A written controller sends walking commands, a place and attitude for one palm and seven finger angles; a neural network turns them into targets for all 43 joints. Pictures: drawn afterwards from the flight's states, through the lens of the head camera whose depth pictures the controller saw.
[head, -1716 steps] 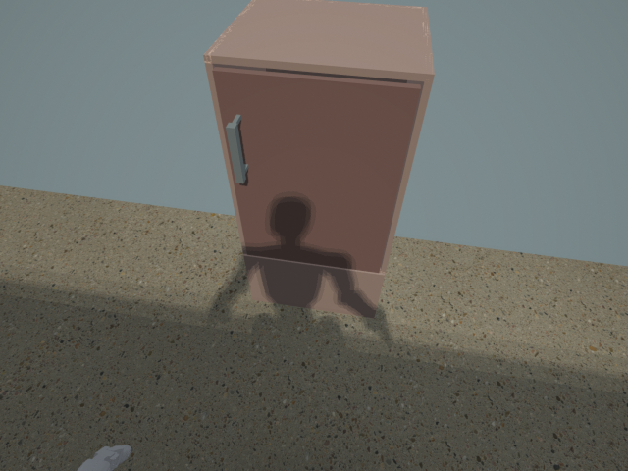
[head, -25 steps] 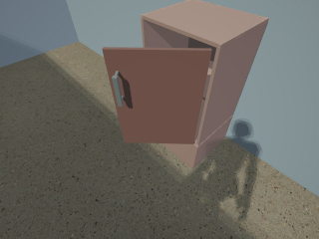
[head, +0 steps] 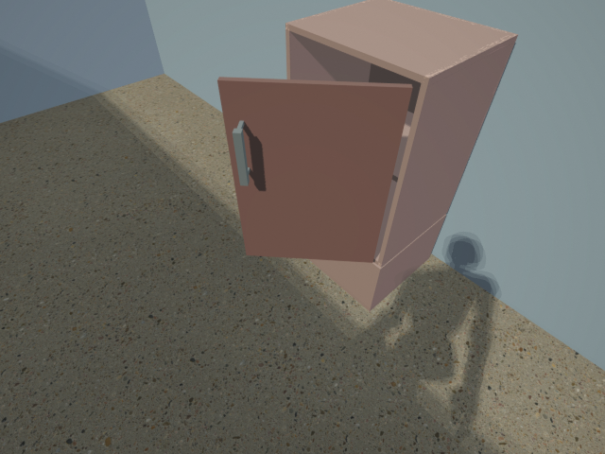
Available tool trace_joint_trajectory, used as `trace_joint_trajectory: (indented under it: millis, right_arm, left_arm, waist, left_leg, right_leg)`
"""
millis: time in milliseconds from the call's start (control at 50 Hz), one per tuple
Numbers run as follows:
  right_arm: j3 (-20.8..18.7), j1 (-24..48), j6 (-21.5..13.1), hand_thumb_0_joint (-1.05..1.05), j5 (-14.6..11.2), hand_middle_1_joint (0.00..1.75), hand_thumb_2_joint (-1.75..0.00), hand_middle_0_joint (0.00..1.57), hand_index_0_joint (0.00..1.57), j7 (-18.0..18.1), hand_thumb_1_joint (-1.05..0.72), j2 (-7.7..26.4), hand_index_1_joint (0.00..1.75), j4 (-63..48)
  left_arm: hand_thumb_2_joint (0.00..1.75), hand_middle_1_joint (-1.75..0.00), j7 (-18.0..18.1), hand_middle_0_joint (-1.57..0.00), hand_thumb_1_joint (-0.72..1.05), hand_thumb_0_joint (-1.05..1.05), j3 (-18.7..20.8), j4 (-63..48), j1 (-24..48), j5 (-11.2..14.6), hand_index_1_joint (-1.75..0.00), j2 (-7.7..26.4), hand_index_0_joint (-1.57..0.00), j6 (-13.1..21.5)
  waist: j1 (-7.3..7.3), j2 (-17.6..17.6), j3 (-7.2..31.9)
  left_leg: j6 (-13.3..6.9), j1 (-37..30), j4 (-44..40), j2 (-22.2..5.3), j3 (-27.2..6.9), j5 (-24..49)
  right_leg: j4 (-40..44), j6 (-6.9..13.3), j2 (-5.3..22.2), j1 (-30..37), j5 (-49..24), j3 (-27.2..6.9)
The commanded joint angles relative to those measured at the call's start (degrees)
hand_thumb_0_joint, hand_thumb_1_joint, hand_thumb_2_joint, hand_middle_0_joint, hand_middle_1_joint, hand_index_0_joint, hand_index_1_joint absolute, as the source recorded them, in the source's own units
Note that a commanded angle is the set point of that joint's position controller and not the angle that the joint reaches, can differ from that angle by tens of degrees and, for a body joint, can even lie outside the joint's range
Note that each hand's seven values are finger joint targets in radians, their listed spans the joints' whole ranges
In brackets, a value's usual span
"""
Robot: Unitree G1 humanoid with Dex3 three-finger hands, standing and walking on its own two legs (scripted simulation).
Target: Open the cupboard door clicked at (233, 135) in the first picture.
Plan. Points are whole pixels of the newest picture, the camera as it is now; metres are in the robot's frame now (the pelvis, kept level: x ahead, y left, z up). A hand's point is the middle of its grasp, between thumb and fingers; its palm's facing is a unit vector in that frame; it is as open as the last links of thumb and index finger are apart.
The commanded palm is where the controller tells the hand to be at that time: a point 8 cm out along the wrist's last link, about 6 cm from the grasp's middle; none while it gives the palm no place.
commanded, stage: come to a stop and stand still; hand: left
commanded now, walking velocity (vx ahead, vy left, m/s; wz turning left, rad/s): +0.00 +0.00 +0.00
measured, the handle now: (242, 153) +0.78 +0.19 -0.04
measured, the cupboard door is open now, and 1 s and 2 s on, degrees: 44 44 44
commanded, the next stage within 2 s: look again from close up in 1.34 s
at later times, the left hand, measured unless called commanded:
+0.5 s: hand out of the picture -0.03 +0.12 -0.17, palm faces +0.02 -0.99 -0.16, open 7.4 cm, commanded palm none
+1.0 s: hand out of the picture +0.02 +0.13 -0.16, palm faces +0.02 -0.98 -0.21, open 7.3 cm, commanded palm none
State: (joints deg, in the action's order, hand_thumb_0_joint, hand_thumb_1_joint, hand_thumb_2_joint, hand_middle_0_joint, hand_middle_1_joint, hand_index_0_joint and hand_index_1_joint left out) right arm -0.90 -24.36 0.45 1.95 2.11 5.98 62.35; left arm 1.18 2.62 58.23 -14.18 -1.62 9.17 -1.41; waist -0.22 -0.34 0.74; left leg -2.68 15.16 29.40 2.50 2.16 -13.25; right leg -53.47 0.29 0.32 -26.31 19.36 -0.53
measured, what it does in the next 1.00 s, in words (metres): steps on the spot: right foot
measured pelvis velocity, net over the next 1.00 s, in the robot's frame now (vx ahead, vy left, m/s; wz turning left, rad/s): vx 0.03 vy -0.04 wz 0.00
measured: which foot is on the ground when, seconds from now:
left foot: down 0.00-1.00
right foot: up 0.00-0.06, down 0.08-1.00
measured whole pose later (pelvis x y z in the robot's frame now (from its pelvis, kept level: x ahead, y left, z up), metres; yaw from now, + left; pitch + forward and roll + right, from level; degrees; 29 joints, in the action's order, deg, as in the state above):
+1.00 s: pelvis +0.03 -0.04 +0.01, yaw +0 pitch +0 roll +1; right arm 0.0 -15.8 -1.2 0.9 2.5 8.1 65.4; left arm 1.8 -0.3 63.9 -16.6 -0.9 7.6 1.7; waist -0.1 1.2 -1.9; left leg 1.8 11.0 23.4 -1.1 0.6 -12.1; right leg -25.7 3.8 -2.6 -8.1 17.3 1.0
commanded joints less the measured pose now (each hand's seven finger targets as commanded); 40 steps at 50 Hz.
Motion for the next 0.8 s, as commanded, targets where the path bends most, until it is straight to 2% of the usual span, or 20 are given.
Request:
trace_joint_trajectory:
  millis: [0,20,40,60,80,100,120,200,240,260,280,440,460,500,620,780]
  right_arm:
    - [-1.16,1.46,-1.81,0.0,-0.21,0.3,-0.9,0.2,0.2,0.43,-0.9,7.98,0.3,-3.95]
    - [-1.11,-0.08,-1.76,0.0,-0.56,0.3,-0.9,0.2,0.2,0.28,-0.9,7.16,0.3,-3.21]
    - [-0.88,-0.5,-1.86,0.0,-1.07,0.3,-0.9,0.2,0.2,0.09,-0.9,5.62,0.3,-3.05]
    - [-0.56,0.3,-1.94,0.0,-1.38,0.3,-0.9,0.2,0.2,-0.16,-0.9,4.37,0.3,-3.04]
    - [-0.32,0.44,-2.04,0.0,-1.23,0.3,-0.9,0.2,0.2,-0.41,-0.9,3.83,0.3,-2.99]
    - [-0.37,0.03,-1.91,0.0,-1.0,0.3,-0.9,0.2,0.2,-0.4,-0.9,3.96,0.3,-2.45]
    - [-0.42,0.06,-1.71,0.0,-0.98,0.3,-0.9,0.2,0.2,-0.33,-0.9,4.49,0.3,-1.77]
    - [-0.35,1.32,-1.24,0.0,-0.89,0.3,-0.9,0.2,0.2,-0.48,-0.9,5.17,0.3,-0.77]
    - [-0.43,1.74,-0.98,0.0,-0.77,0.3,-0.9,0.2,0.2,-0.53,-0.9,5.31,0.3,-0.64]
    - [-0.41,2.3,-0.93,0.0,-0.82,0.3,-0.9,0.2,0.2,-0.58,-0.9,5.42,0.3,-0.53]
    - [-0.43,2.16,-0.96,0.0,-0.8,0.3,-0.9,0.2,0.2,-0.53,-0.9,5.23,0.3,-0.51]
    - [-0.05,2.79,-1.73,0.0,-0.93,0.3,-0.9,0.2,0.2,-0.19,-0.9,5.45,0.3,-0.1]
    - [-0.01,2.86,-1.8,0.0,-1.08,0.3,-0.9,0.2,0.2,-0.16,-0.9,5.5,0.3,-0.18]
    - [0.15,3.19,-2.03,0.0,-1.09,0.3,-0.9,0.2,0.2,-0.07,-0.9,5.51,0.3,0.09]
    - [0.35,3.49,-2.25,0.0,-1.12,0.3,-0.9,0.2,0.2,0.16,-0.9,5.87,0.3,0.66]
    - [0.34,3.85,-2.3,0.0,-1.25,0.3,-0.9,0.2,0.2,0.27,-0.9,6.05,0.3,1.21]
  left_arm:
    - [0.9,-0.3,-0.15,-0.2,0.9,0.0,-0.92,-0.1,-3.83,1.0,-0.3,-0.35,-0.2,1.95]
    - [0.9,-0.3,0.1,-0.2,0.9,0.0,-0.93,0.54,-5.23,1.09,-0.3,0.62,-0.2,2.34]
    - [0.9,-0.3,0.49,-0.2,0.9,0.0,-1.0,1.2,-6.18,1.13,-0.3,2.07,-0.2,2.68]
    - [0.9,-0.3,0.88,-0.2,0.9,0.0,-1.18,1.35,-5.8,1.09,-0.3,3.35,-0.2,2.97]
    - [0.9,-0.3,0.76,-0.2,0.9,0.0,-1.31,1.41,-5.22,1.13,-0.3,4.62,-0.2,2.96]
    - [0.9,-0.3,0.65,-0.2,0.9,0.0,-1.4,1.51,-4.34,1.05,-0.3,4.26,-0.2,3.28]
    - [0.9,-0.3,0.66,-0.2,0.9,0.0,-1.43,1.72,-3.35,1.14,-0.3,4.06,-0.2,3.45]
    - [0.9,-0.3,0.5,-0.2,0.9,0.0,-1.6,1.87,-2.74,1.04,-0.3,3.79,-0.2,2.71]
    - [0.9,-0.3,0.42,-0.2,0.9,0.0,-1.46,2.11,-3.7,0.95,-0.3,3.88,-0.2,2.48]
    - [0.9,-0.3,0.43,-0.2,0.9,0.0,-1.5,2.51,-4.55,0.84,-0.3,4.07,-0.2,2.53]
    - [0.9,-0.3,0.41,-0.2,0.9,0.0,-1.45,2.72,-4.79,0.88,-0.3,4.0,-0.2,2.58]
    - [0.9,-0.3,0.27,-0.2,0.9,0.0,-1.61,3.75,-6.23,1.0,-0.3,3.44,-0.2,3.12]
    - [0.9,-0.3,0.32,-0.2,0.9,0.0,-1.68,3.87,-6.39,0.95,-0.3,3.58,-0.2,3.23]
    - [0.9,-0.3,0.32,-0.2,0.9,0.0,-1.8,4.29,-6.73,1.03,-0.3,3.41,-0.2,3.44]
    - [0.9,-0.3,0.42,-0.2,0.9,0.0,-1.92,4.71,-6.82,1.09,-0.3,3.34,-0.2,3.49]
    - [0.9,-0.3,0.64,-0.2,0.9,0.0,-1.93,4.87,-6.94,0.98,-0.3,3.64,-0.2,3.61]
  waist:
    - [0.75,1.65,-4.1]
    - [0.64,0.9,-2.08]
    - [0.29,-2.31,-1.07]
    - [-0.06,-3.3,-1.23]
    - [-0.81,-2.8,-1.76]
    - [-1.55,-3.94,-0.25]
    - [-1.52,-7.94,-0.39]
    - [-1.5,-2.13,-6.52]
    - [-1.11,-0.93,-8.72]
    - [-0.74,-0.78,-8.89]
    - [-0.96,-0.71,-8.26]
    - [-0.44,0.97,-5.76]
    - [-0.31,-0.17,-5.26]
    - [-0.17,-0.26,-4.53]
    - [0.13,1.66,-4.68]
    - [0.24,-0.84,-3.66]
  left_leg:
    - [-5.2,1.9,-12.38,-12.49,-13.78,-4.94]
    - [-3.62,2.15,-9.69,-10.88,-12.58,-4.31]
    - [-1.56,5.45,-7.2,-8.64,-10.19,-4.0]
    - [0.18,5.24,-5.49,-5.99,-6.88,-1.29]
    - [1.05,0.88,-5.62,-4.61,-5.0,-0.09]
    - [1.38,-2.29,-5.26,-4.89,-4.37,1.3]
    - [1.42,-3.08,-4.37,-5.48,-4.15,1.71]
    - [1.45,-3.28,-7.06,-6.28,-5.11,-1.69]
    - [1.29,-1.24,-8.41,-6.42,-5.9,-5.02]
    - [1.3,-1.1,-8.14,-6.36,-5.64,-4.86]
    - [1.35,-1.45,-7.93,-6.19,-5.5,-4.3]
    - [1.41,-2.6,-8.43,-6.75,-5.3,-0.22]
    - [1.44,-2.5,-8.13,-6.84,-5.3,1.13]
    - [1.58,-3.02,-7.97,-6.91,-4.85,3.49]
    - [1.63,-3.57,-8.46,-7.5,-5.17,6.33]
    - [1.61,-4.72,-8.21,-7.82,-4.73,9.0]
  right_leg:
    - [25.46,-0.24,0.87,10.33,1.8,1.5]
    - [31.34,0.26,1.68,15.27,-2.93,-1.0]
    - [32.67,1.91,4.95,19.37,-4.93,-7.15]
    - [33.85,3.9,9.41,18.71,-8.26,-10.91]
    - [33.83,5.04,10.72,13.8,-7.62,-10.55]
    - [33.62,4.56,8.46,11.36,-5.48,-10.2]
    - [34.15,4.09,7.16,10.94,-3.8,-9.02]
    - [35.63,3.35,5.29,4.82,6.46,-7.81]
    - [35.82,3.12,4.57,4.07,9.09,-7.55]
    - [36.24,3.13,4.69,4.16,9.04,-7.85]
    - [36.32,3.22,4.76,4.51,9.07,-8.17]
    - [35.61,3.33,4.84,8.05,2.65,-7.71]
    - [35.6,3.23,4.85,9.34,0.82,-7.55]
    - [35.55,3.24,5.15,10.62,-2.0,-7.44]
    - [34.65,3.12,4.85,12.29,-6.8,-6.26]
    - [33.66,2.87,5.06,14.42,-13.17,-5.41]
